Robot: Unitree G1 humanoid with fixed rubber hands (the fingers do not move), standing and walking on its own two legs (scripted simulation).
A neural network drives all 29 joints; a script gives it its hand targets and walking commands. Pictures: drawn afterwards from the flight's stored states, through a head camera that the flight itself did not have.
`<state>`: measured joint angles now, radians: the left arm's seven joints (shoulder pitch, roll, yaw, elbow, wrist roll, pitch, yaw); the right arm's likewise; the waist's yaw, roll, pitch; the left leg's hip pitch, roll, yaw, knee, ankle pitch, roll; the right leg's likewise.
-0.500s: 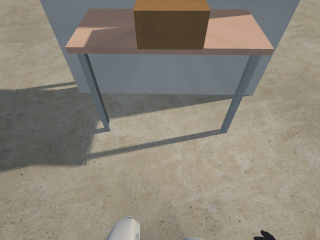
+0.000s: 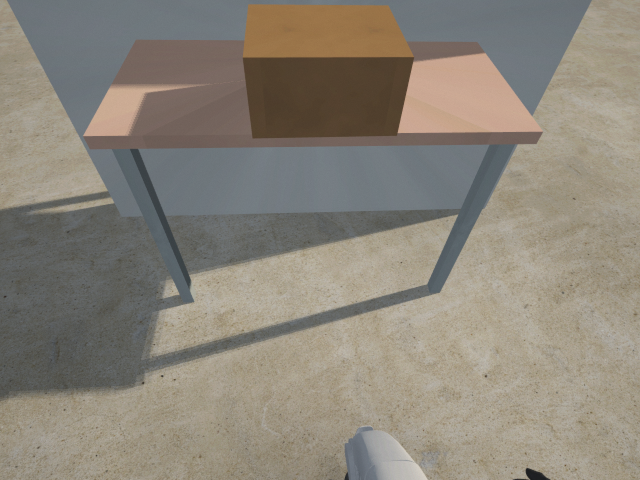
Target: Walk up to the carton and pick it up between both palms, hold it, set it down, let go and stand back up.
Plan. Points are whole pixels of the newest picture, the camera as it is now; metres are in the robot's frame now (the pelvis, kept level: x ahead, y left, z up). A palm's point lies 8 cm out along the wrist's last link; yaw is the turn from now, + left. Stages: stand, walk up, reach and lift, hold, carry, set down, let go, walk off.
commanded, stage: walk up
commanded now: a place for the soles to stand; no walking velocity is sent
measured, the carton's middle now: (322, 69) +0.90 -0.02 +0.06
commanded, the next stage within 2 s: none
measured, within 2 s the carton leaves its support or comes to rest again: neither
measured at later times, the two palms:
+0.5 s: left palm (169, 441) +0.19 +0.21 -0.12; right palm (578, 435) +0.19 -0.37 -0.12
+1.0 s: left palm (153, 395) +0.26 +0.25 -0.12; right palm (549, 396) +0.24 -0.34 -0.10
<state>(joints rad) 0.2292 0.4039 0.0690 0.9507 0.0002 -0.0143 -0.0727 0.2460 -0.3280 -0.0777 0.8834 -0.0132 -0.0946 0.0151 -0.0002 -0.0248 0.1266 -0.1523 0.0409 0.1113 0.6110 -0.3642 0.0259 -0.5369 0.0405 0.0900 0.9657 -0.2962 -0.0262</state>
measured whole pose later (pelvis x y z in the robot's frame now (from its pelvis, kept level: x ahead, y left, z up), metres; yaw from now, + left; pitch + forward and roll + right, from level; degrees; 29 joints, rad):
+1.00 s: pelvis +0.16 -0.04 -0.01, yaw +0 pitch -4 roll -1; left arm 0.15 0.34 0.07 0.95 0.00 -0.02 -0.01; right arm 0.22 -0.33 -0.06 0.88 -0.01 -0.03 -0.01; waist 0.00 -0.01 0.10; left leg -0.29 0.03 -0.02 0.70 -0.33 0.00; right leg -0.23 0.08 0.01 0.65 -0.34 -0.04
